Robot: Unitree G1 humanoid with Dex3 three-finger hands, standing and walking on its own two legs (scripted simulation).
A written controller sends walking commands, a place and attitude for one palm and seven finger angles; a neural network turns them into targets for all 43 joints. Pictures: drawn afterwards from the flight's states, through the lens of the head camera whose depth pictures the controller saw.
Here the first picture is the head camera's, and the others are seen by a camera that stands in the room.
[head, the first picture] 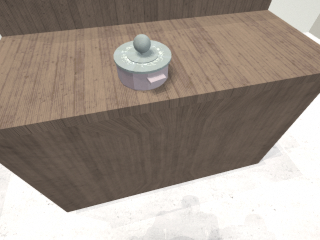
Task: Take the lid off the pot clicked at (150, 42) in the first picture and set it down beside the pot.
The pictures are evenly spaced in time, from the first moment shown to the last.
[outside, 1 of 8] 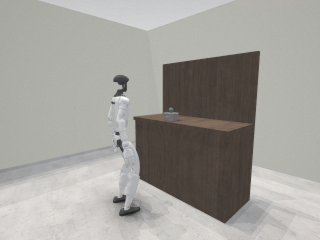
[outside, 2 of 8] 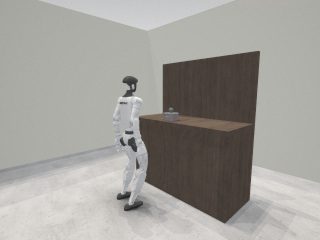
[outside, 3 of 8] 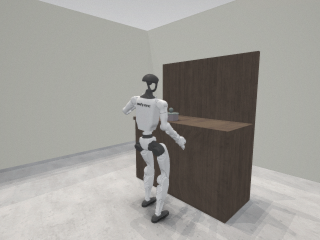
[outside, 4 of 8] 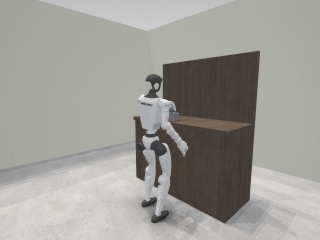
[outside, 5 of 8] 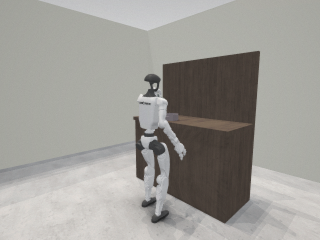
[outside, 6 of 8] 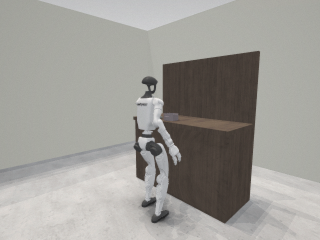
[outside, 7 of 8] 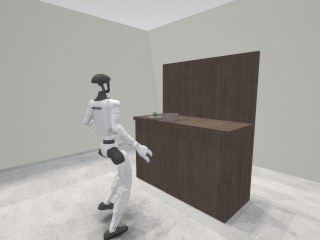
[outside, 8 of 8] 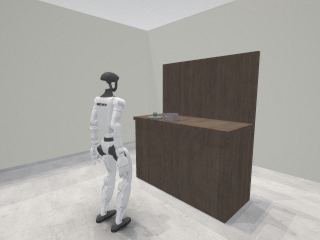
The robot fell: no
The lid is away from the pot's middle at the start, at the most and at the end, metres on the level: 0.00 0.23 0.23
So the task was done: yes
